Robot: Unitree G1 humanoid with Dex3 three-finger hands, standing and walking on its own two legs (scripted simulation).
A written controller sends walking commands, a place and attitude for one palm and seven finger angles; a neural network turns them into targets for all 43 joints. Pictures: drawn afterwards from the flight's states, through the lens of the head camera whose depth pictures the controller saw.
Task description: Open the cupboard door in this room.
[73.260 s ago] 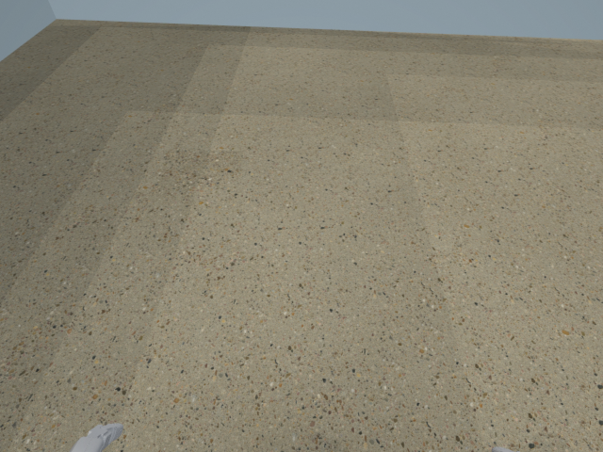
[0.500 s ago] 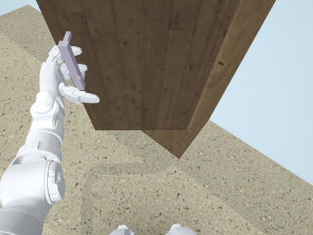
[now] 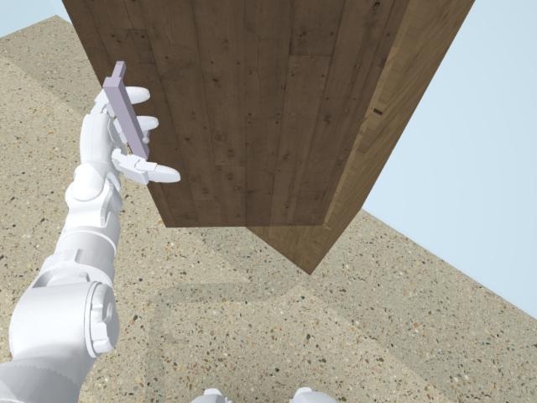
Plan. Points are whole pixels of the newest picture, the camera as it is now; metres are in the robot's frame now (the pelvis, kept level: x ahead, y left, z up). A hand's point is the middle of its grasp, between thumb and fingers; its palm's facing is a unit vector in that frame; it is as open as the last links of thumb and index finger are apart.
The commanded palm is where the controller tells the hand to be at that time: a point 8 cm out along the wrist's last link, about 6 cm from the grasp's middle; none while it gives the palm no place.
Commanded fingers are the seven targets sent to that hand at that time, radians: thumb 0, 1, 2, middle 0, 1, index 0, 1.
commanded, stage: slide the fingers in behind the handle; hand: left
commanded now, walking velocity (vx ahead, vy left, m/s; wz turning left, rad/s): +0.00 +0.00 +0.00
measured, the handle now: (131, 113) +0.54 +0.19 +0.10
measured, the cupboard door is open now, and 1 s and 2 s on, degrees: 41 42 77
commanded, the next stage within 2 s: close the thumb around the handle in 0.10 s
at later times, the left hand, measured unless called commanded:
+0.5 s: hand (145, 141) +0.48 +0.16 +0.10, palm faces +0.03 -1.00 +0.00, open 11.6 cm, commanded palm +0.45 +0.20 +0.10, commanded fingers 0.00 0.40 0.68 -0.36 -1.30 -0.36 -1.30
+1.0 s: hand (144, 143) +0.48 +0.16 +0.10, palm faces +0.03 -1.00 -0.01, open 5.6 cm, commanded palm +0.45 +0.21 +0.10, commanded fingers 0.00 0.90 0.90 -0.40 -1.35 -0.40 -1.35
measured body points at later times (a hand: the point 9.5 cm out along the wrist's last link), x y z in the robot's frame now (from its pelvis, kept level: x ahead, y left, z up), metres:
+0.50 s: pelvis +0.00 +0.00 +0.00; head +0.08 +0.01 +0.44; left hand +0.47 +0.21 +0.10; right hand +0.03 -0.26 -0.12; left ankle +0.00 +0.09 -0.70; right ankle -0.01 -0.10 -0.70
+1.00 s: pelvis +0.00 +0.00 +0.00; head +0.08 +0.01 +0.44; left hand +0.47 +0.21 +0.10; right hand +0.02 -0.26 -0.12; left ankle +0.00 +0.09 -0.70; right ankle -0.01 -0.10 -0.70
